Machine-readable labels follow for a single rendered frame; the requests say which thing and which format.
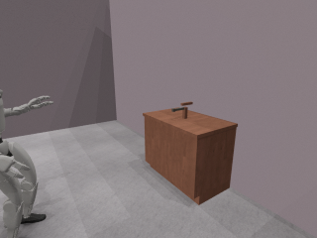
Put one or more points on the right robot hand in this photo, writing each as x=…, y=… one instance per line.
x=7, y=162

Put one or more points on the robot left foot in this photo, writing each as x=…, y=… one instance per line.
x=33, y=218

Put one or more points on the left robot hand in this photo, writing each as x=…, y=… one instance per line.
x=36, y=103

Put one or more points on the tap lever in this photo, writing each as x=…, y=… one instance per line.
x=177, y=109

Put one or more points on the counter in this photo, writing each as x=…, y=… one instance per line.
x=191, y=150

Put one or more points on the robot left forearm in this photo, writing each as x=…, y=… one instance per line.
x=16, y=110

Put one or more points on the right robot thigh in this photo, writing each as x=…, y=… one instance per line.
x=11, y=187

